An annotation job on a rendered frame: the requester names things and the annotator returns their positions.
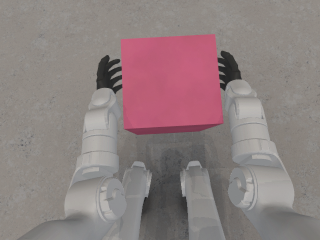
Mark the left robot upper arm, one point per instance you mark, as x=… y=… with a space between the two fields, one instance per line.
x=91 y=208

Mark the robot left hand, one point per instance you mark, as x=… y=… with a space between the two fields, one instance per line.
x=104 y=75

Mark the robot left forearm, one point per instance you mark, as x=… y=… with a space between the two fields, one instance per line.
x=99 y=139

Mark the right robot upper arm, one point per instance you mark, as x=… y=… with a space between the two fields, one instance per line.
x=265 y=194

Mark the robot right hand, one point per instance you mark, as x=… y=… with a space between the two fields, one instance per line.
x=230 y=70

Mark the left robot thigh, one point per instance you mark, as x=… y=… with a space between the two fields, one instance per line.
x=136 y=185

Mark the carton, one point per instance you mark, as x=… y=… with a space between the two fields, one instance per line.
x=170 y=84

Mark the robot right forearm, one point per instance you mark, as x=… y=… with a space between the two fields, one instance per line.
x=248 y=127

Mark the right robot thigh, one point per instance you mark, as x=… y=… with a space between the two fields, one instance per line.
x=203 y=218

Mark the robot thigh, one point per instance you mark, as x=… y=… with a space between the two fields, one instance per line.
x=203 y=218
x=136 y=185

